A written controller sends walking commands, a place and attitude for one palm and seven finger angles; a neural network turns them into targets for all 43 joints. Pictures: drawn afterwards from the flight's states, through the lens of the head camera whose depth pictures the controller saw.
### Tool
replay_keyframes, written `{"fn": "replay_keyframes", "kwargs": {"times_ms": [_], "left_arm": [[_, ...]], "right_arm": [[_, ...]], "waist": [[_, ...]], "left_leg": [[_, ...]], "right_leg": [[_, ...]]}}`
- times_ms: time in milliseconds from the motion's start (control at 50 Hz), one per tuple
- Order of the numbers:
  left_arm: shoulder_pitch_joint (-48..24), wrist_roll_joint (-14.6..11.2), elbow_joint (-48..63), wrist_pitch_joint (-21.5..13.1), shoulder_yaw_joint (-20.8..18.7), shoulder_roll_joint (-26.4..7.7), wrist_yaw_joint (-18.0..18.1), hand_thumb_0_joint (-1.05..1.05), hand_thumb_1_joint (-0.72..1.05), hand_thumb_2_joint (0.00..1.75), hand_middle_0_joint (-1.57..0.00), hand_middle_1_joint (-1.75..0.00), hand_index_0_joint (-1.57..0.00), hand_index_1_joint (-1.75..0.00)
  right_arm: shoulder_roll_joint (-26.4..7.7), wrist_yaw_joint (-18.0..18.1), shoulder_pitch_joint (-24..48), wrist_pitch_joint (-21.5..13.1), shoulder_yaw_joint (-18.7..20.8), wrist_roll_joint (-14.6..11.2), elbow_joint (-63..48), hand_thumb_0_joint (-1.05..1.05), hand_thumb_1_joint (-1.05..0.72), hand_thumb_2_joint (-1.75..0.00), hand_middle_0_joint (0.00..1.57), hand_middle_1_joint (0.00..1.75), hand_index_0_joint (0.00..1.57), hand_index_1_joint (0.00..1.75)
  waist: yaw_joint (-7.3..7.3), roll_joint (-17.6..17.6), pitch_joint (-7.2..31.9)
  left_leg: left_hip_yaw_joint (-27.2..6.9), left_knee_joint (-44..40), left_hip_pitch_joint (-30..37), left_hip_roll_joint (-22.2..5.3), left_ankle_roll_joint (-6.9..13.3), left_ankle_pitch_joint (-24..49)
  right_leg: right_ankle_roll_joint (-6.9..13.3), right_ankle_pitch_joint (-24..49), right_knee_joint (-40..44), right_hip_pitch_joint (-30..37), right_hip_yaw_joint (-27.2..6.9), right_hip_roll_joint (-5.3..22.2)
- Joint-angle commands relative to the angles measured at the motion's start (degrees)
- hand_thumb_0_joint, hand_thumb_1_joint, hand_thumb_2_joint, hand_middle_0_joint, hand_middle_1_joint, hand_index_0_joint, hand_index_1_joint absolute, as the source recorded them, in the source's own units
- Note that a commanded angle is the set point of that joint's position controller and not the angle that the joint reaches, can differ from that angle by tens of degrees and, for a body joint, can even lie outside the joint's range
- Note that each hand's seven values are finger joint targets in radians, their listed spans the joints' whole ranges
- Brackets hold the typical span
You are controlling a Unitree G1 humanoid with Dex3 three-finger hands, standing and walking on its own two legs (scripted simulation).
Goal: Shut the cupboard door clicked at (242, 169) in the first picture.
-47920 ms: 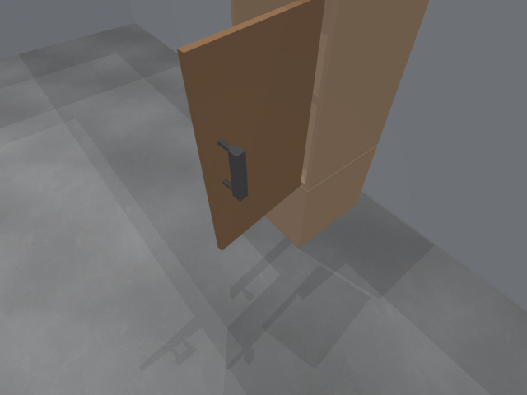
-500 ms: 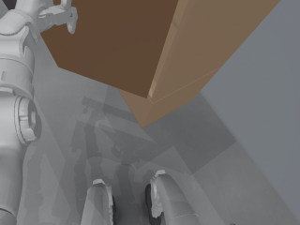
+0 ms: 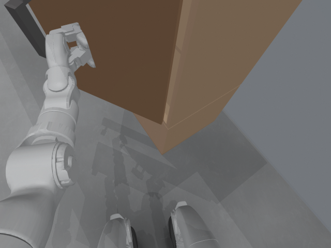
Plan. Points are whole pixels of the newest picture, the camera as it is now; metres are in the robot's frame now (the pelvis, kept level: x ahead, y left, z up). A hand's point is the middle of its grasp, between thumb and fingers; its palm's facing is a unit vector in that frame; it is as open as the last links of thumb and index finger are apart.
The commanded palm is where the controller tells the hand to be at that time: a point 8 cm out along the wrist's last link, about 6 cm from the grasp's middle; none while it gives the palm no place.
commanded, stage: pull the fist back off the door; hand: left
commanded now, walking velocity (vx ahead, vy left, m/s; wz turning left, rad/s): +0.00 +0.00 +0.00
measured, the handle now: (38, 25) +0.65 +0.21 +0.07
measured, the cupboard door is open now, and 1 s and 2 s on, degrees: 32 32 32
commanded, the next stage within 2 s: draw the hand back to the body in 0.40 s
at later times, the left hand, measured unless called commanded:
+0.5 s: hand (91, 81) +0.48 +0.09 +0.07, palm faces +0.03 -1.00 -0.03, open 3.1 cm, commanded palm +0.46 +0.14 +0.08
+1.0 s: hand (42, 107) +0.39 +0.15 +0.14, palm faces +0.02 -1.00 -0.03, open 3.1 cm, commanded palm +0.34 +0.21 +0.16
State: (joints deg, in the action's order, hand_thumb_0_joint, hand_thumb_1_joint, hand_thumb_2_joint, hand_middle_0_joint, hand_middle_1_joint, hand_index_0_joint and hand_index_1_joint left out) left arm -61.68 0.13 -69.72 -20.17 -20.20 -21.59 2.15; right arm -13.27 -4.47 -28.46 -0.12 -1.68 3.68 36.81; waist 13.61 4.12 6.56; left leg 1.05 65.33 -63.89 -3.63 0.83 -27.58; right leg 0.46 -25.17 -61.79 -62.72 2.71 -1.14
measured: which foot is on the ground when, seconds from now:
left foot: down 0.00-1.00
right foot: down 0.00-1.00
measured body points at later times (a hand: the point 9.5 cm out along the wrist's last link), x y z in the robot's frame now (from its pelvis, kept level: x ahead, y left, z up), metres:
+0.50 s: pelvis +0.02 -0.02 +0.02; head +0.13 -0.02 +0.46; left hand +0.47 +0.15 +0.08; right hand +0.12 -0.28 -0.10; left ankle +0.02 +0.11 -0.65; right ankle +0.03 -0.12 -0.65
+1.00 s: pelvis +0.03 -0.01 +0.06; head +0.07 -0.03 +0.51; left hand +0.38 +0.20 +0.15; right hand +0.13 -0.27 -0.06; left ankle +0.02 +0.11 -0.65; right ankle +0.03 -0.12 -0.65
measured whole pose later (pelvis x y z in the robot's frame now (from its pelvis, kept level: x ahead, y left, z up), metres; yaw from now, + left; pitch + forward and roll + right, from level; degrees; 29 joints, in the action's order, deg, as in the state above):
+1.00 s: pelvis +0.03 -0.01 +0.06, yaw +2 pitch +9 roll +0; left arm -14.7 -12.1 -26.9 -17.1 -9.1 -13.0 -8.1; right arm -14.9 2.2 -18.2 0.1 0.5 -3.0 34.8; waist 2.9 2.3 4.6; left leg 1.7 44.9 -31.8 -2.0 -0.4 -22.4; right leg 1.3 -22.0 -44.6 -32.0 2.2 -0.3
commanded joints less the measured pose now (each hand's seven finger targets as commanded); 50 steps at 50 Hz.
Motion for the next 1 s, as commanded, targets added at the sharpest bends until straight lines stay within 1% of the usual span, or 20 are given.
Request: {"fn": "replay_keyframes", "kwargs": {"times_ms": [0, 100, 140, 180, 200, 260, 300, 340, 380, 440, 480, 500, 540, 580, 660, 720, 760, 800, 860, 980], "left_arm": [[-20.71, -0.45, 15.66, -7.8, 1.98, -6.41, 0.31, 0.0, 0.9, 0.9, -1.3, -1.5, -1.3, -1.5], [-12.91, -2.22, 18.6, -8.94, 4.6, -1.61, -0.55, 0.0, 0.9, 0.9, -1.3, -1.5, -1.3, -1.5], [-11.17, -2.57, 21.55, -9.58, 3.94, -2.42, -0.55, 0.0, 0.9, 0.9, -1.3, -1.5, -1.3, -1.5], [-9.23, -3.1, 25.68, -10.67, 3.95, -2.27, -0.48, 0.0, 0.9, 0.9, -1.3, -1.5, -1.3, -1.5], [-6.55, -3.1, 26.3, -10.9, 5.36, -0.74, -0.69, 0.0, 0.9, 0.9, -1.3, -1.5, -1.3, -1.5], [-3.59, -3.86, 30.77, -11.45, 9.56, 3.99, -1.11, 0.0, 0.9, 0.9, -1.3, -1.5, -1.3, -1.5], [0.49, -4.4, 30.74, -10.9, 9.91, 4.94, -1.11, 0.0, 0.9, 0.9, -1.3, -1.5, -1.3, -1.5], [-2.06, -4.33, 30.23, -10.45, 11.16, 5.65, -0.95, 0.0, 0.9, 0.9, -1.3, -1.5, -1.3, -1.5], [-6.34, -3.99, 28.22, -10.65, 10.78, 4.77, -0.53, 0.0, 0.9, 0.9, -1.3, -1.5, -1.3, -1.5], [-6.84, -3.75, 26.01, -11.66, 8.6, 2.26, -0.32, 0.0, 0.9, 0.9, -1.3, -1.5, -1.3, -1.5], [-7.9, -3.62, 25.66, -12.37, 9.8, 3.35, -0.87, 0.0, 0.9, 0.9, -1.3, -1.5, -1.3, -1.5], [-7.55, -3.84, 23.81, -12.26, 8.7, 2.47, -1.05, 0.0, 0.9, 0.9, -1.3, -1.5, -1.3, -1.5], [-1.41, -4.44, 25.57, -11.51, 5.37, -1.53, -2.08, 0.0, 0.9, 0.9, -1.3, -1.5, -1.3, -1.5], [4.52, -5.25, 29.2, -9.97, 5.18, -1.95, -3.6, 0.0, 0.9, 0.9, -1.3, -1.5, -1.3, -1.5], [12.74, -8.52, 35.43, -5.41, 5.19, -1.59, -5.66, 0.0, 0.9, 0.9, -1.3, -1.5, -1.3, -1.5], [13.73, -10.03, 42.9, -4.55, 5.98, -1.88, -6.86, 0.0, 0.9, 0.9, -1.3, -1.5, -1.3, -1.5], [14.9, -10.61, 46.57, -4.68, 8.64, 0.36, -7.62, 0.0, 0.9, 0.9, -1.3, -1.5, -1.3, -1.5], [19.02, -10.94, 48.2, -4.52, 9.15, 0.44, -8.42, 0.0, 0.9, 0.9, -1.3, -1.5, -1.3, -1.5], [24.37, -11.98, 50.51, -2.89, 8.84, -0.09, -9.51, 0.0, 0.9, 0.9, -1.3, -1.5, -1.3, -1.5], [37.01, -13.96, 62.3, 1.05, 6.4, -2.07, -11.23, 0.0, 0.9, 0.9, -1.19, -1.38, -1.19, -1.38]], "right_arm": [[-10.52, 0.75, -8.21, -0.5, 5.03, -0.35, -2.6, 0.0, -0.9, -0.9, 0.2, 0.3, 0.2, 0.3], [-9.92, 1.02, -6.26, 0.57, 5.84, -1.17, -3.0, 0.0, -0.9, -0.9, 0.2, 0.3, 0.2, 0.3], [-9.79, 1.28, -5.37, 0.83, 6.15, -1.4, -3.28, 0.0, -0.9, -0.9, 0.2, 0.3, 0.2, 0.3], [-9.46, 1.64, -4.02, 0.84, 6.24, -1.72, -3.72, 0.0, -0.9, -0.9, 0.2, 0.3, 0.2, 0.3], [-9.13, 1.66, -3.43, 0.86, 6.29, -1.87, -3.9, 0.0, -0.9, -0.9, 0.2, 0.3, 0.2, 0.3], [-8.7, 1.85, -1.8, 0.56, 6.54, -2.41, -4.33, 0.0, -0.9, -0.9, 0.2, 0.3, 0.2, 0.3], [-8.59, 2.01, -0.54, 0.49, 6.76, -2.68, -4.22, 0.0, -0.9, -0.9, 0.2, 0.3, 0.2, 0.3], [-8.41, 2.43, 0.68, 0.48, 6.55, -2.85, -3.85, 0.0, -0.9, -0.9, 0.2, 0.3, 0.2, 0.3], [-8.38, 3.1, 1.34, 0.37, 6.29, -2.9, -3.0, 0.0, -0.9, -0.9, 0.2, 0.3, 0.2, 0.3], [-8.22, 3.51, 2.88, -0.03, 5.89, -2.65, -2.96, 0.0, -0.9, -0.9, 0.2, 0.3, 0.2, 0.3], [-7.96, 3.7, 3.74, -0.38, 5.61, -2.63, -2.92, 0.0, -0.9, -0.9, 0.2, 0.3, 0.2, 0.3], [-8.1, 3.72, 3.66, -0.45, 5.65, -2.55, -2.62, 0.0, -0.9, -0.9, 0.2, 0.3, 0.2, 0.3], [-8.54, 3.67, 4.3, -0.15, 5.5, -2.88, -4.53, 0.0, -0.9, -0.9, 0.2, 0.3, 0.2, 0.3], [-8.27, 3.88, 4.82, 0.22, 5.12, -3.58, -6.53, 0.0, -0.9, -0.9, 0.2, 0.3, 0.2, 0.3], [-8.4, 4.71, 5.69, 0.72, 4.82, -4.96, -9.22, 0.0, -0.9, -0.9, 0.2, 0.3, 0.2, 0.3], [-8.23, 5.71, 7.38, 0.46, 4.66, -5.72, -9.39, 0.0, -0.9, -0.9, 0.2, 0.3, 0.2, 0.3], [-7.99, 6.26, 8.49, -0.31, 4.51, -6.08, -9.47, 0.0, -0.9, -0.9, 0.2, 0.3, 0.2, 0.3], [-7.9, 6.56, 9.42, -0.99, 4.51, -6.28, -8.88, 0.0, -0.9, -0.9, 0.2, 0.3, 0.2, 0.3], [-8.09, 6.95, 10.67, -1.98, 4.25, -6.54, -9.05, 0.0, -0.9, -0.9, 0.2, 0.3, 0.2, 0.3], [-7.6, 7.23, 14.95, -3.68, 3.65, -7.09, -11.39, 0.0, -0.9, -0.9, 0.2, 0.3, 0.2, 0.3]], "waist": [[-1.31, 2.44, 29.61], [-2.67, 0.3, 28.9], [-3.71, -0.67, 29.68], [-4.7, 1.18, 31.45], [-5.02, 0.15, 31.11], [-4.78, 0.3, 30.12], [-5.31, -1.94, 28.84], [-4.37, -2.96, 25.88], [-3.43, -4.6, 23.84], [-4.56, -3.63, 24.72], [-4.43, -1.54, 26.44], [-4.39, -2.62, 26.12], [-7.35, -2.91, 29.22], [-9.27, -2.31, 31.73], [-9.72, -8.99, 26.35], [-9.52, -8.27, 22.84], [-9.01, -6.76, 20.18], [-9.81, -4.01, 18.3], [-10.7, -3.86, 15.79], [-13.41, -2.21, 15.11]], "left_leg": [[-2.98, -7.56, 24.22, 2.63, 0.39, 18.68], [-1.49, -8.25, 25.56, 3.2, 0.4, 22.67], [-0.92, -8.6, 25.01, 3.55, 0.52, 22.53], [-0.64, -8.64, 27.38, 3.66, 0.38, 25.27], [-0.57, -8.84, 27.63, 3.65, 0.36, 26.13], [-0.47, -9.15, 30.46, 3.47, 0.37, 28.34], [-0.16, -9.55, 29.79, 3.49, 0.34, 27.31], [0.04, -9.88, 27.53, 3.76, 0.43, 23.57], [-0.16, -9.71, 26.09, 3.93, 0.52, 20.88], [-0.18, -9.48, 24.62, 4.45, 0.52, 18.52], [-0.34, -9.0, 25.65, 4.46, 0.36, 19.48], [-0.49, -8.75, 25.2, 4.35, 0.35, 19.15], [0.29, -10.14, 24.84, 4.66, 0.38, 19.3], [0.55, -12.0, 26.64, 4.62, 0.29, 22.01], [1.32, -16.15, 26.06, 4.75, 0.84, 19.15], [1.65, -18.81, 28.68, 4.58, 1.09, 16.39], [1.56, -20.25, 31.47, 4.56, 1.22, 15.13], [1.25, -21.91, 33.93, 4.34, 1.0, 14.43], [1.04, -24.18, 35.89, 4.41, 1.06, 14.22], [0.77, -27.93, 41.2, 4.15, 0.93, 19.72]], "right_leg": [[0.65, 16.89, 7.84, 16.26, -0.3, -1.26], [0.45, 23.36, 8.42, 20.78, -0.8, -0.97], [0.34, 25.15, 8.58, 24.09, -1.36, -0.77], [0.41, 27.96, 8.2, 25.39, -1.57, -0.51], [0.4, 29.17, 8.25, 26.36, -1.63, -0.49], [0.39, 30.65, 8.59, 25.92, -1.32, -0.42], [0.15, 31.18, 9.17, 27.15, -1.49, -0.29], [-0.13, 29.63, 9.81, 26.96, -1.97, -0.03], [-0.31, 27.63, 9.91, 25.8, -2.21, 0.25], [-0.05, 25.81, 9.69, 26.8, -2.95, 0.48], [0.04, 26.02, 8.82, 25.59, -2.78, 0.66], [0.01, 25.51, 8.73, 25.29, -2.66, 0.6], [0.18, 26.76, 9.45, 30.84, -3.48, 0.62], [0.42, 29.7, 9.71, 34.91, -3.13, 0.53], [-0.26, 28.98, 14.73, 41.0, -3.4, 0.38], [-0.62, 25.39, 18.16, 41.36, -3.77, 0.57], [-0.55, 22.2, 19.96, 40.26, -3.42, 0.49], [-0.16, 20.27, 20.86, 39.52, -2.63, 0.34], [-0.07, 18.74, 22.8, 40.48, -2.39, 0.46], [0.27, 24.35, 23.76, 45.29, -1.16, 0.64]]}}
